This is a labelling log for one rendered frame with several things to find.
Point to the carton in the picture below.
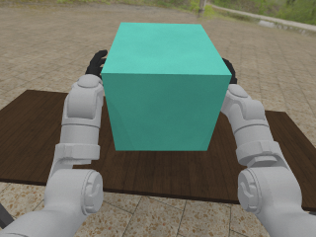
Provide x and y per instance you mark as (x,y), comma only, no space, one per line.
(164,86)

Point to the right robot forearm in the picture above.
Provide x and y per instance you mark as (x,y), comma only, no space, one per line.
(256,147)

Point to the left robot hand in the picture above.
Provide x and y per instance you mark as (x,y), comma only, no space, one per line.
(95,63)

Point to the right robot hand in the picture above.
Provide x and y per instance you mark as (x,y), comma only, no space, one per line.
(233,79)

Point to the right robot upper arm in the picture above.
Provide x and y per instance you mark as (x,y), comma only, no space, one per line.
(272,194)

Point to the left robot upper arm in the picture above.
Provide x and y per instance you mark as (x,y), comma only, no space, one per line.
(71,195)

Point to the left robot forearm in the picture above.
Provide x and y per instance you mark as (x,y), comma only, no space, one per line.
(81,120)

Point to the table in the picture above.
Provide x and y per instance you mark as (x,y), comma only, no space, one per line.
(30,128)

